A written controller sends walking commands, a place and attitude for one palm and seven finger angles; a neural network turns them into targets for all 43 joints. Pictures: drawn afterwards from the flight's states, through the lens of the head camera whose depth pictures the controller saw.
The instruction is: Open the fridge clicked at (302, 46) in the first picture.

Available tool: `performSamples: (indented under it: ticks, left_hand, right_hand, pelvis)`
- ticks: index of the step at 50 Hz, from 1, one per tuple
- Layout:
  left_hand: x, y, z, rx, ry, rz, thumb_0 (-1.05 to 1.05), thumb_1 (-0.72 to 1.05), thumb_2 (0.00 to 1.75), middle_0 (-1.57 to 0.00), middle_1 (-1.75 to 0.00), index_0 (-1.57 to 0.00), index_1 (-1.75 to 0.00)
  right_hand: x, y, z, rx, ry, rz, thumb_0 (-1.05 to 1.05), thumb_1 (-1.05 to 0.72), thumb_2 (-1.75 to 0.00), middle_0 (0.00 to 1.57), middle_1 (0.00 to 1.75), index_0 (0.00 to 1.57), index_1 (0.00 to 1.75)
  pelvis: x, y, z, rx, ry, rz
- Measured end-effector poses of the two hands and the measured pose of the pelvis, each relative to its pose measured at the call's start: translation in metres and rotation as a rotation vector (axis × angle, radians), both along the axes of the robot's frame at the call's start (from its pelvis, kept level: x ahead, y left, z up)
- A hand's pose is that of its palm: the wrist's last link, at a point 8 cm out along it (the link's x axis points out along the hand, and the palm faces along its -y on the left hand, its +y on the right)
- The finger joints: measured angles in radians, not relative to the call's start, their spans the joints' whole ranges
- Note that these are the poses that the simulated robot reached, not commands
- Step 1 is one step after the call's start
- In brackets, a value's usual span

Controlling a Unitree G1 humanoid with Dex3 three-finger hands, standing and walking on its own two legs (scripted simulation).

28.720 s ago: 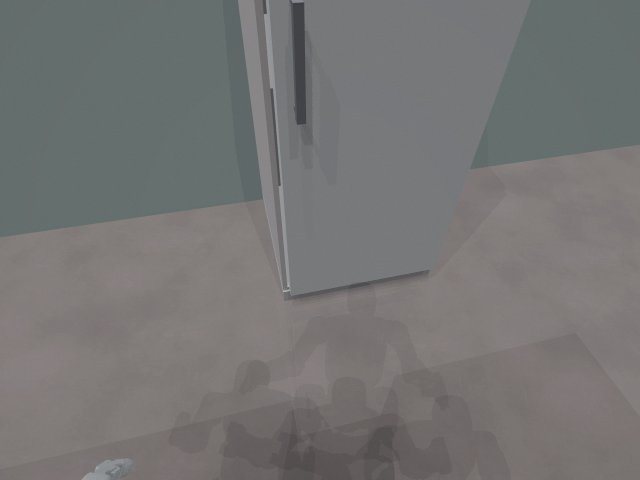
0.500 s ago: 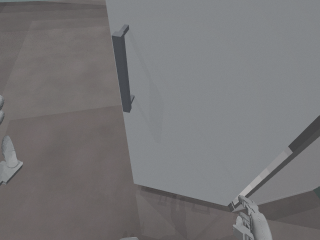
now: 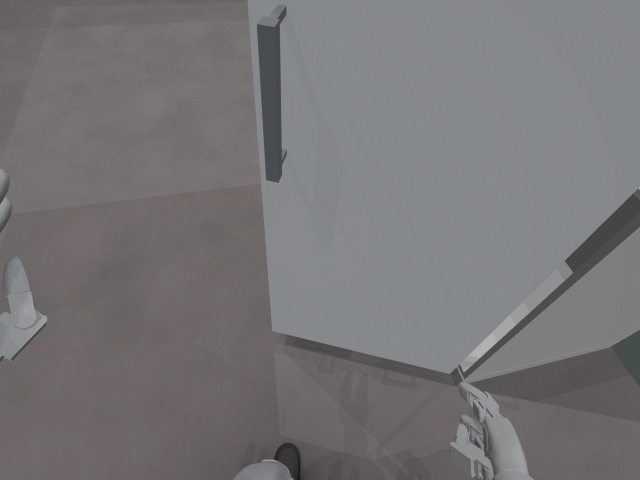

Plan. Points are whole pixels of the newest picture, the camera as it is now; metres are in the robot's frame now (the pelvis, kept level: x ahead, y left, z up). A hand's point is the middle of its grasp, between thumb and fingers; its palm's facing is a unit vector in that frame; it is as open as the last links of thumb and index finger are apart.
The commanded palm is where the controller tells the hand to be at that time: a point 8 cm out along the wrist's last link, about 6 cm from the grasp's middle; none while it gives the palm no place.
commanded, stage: step back with the hand held close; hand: left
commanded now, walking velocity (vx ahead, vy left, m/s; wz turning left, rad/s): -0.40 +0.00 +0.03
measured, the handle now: (276, 104) +0.54 +0.14 +0.16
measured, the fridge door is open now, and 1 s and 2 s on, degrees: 63 63 63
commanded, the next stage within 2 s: stop stepping back and stand still in 0.14 s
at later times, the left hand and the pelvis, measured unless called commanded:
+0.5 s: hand out of the picture +0.09 +0.31 +0.15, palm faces +0.53 -0.79 -0.30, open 7.4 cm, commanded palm +0.02 +0.33 +0.18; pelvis -0.10 +0.02 +0.00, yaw +3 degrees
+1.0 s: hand out of the picture +0.05 +0.30 +0.16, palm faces +0.53 -0.79 -0.29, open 7.4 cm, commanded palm -0.02 +0.34 +0.18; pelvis -0.13 +0.03 +0.00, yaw +6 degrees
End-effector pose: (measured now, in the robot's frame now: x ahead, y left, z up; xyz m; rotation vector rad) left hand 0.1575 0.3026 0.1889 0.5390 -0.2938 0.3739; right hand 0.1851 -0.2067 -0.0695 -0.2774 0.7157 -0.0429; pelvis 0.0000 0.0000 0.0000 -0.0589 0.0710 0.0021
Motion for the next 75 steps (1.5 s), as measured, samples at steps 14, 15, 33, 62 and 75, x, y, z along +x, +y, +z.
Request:
performSamples:
  ticks: [14,15,33,62,75]
  left_hand:
    - [-0.073,0.003,0.008,0.021,-0.039,-0.042,0.01,0.89,0.9,-0.22,-0.3,-0.22,-0.3]
    - [-0.083,0.005,0.007,0.013,-0.032,-0.026,0.01,0.89,0.9,-0.22,-0.3,-0.22,-0.3]
    - [-0.142,0.017,0.026,0.019,-0.048,-0.017,0.02,0.89,0.9,-0.21,-0.3,-0.21,-0.3]
    - [-0.139,0.048,0.017,0.067,0.011,0.061,0.01,0.89,0.9,-0.21,-0.3,-0.21,-0.3]
    - [-0.153,0.06,-0.012,-0.066,0.071,0.11,0.01,0.89,0.9,-0.21,-0.3,-0.21,-0.3]
  right_hand:
    - [-0.08,-0.027,0.015,-0.048,-0.028,-0.097,0.01,-0.9,-0.89,0.21,0.3,0.2,0.3]
    - [-0.088,-0.03,0.017,-0.058,-0.011,-0.101,0.01,-0.9,-0.89,0.21,0.3,0.2,0.3]
    - [-0.158,0.035,0.023,0.047,-0.053,-0.03,0.01,-0.9,-0.89,0.21,0.3,0.2,0.3]
    - [-0.147,0.028,0.002,0.031,-0.041,-0.062,0.01,-0.9,-0.9,0.2,0.29,0.2,0.3]
    - [-0.149,0.049,0.002,0.005,0.0,-0.013,0.01,-0.9,-0.89,0.21,0.3,0.2,0.3]
  pelvis:
    - [-0.065,-0.004,-0.001,0.006,-0.065,0.027]
    - [-0.067,-0.002,0.001,0.022,-0.062,0.012]
    - [-0.122,0.022,0.018,0.03,-0.086,0.058]
    - [-0.125,0.043,0.006,0.05,-0.075,0.059]
    - [-0.13,0.054,0.008,0.05,-0.078,0.07]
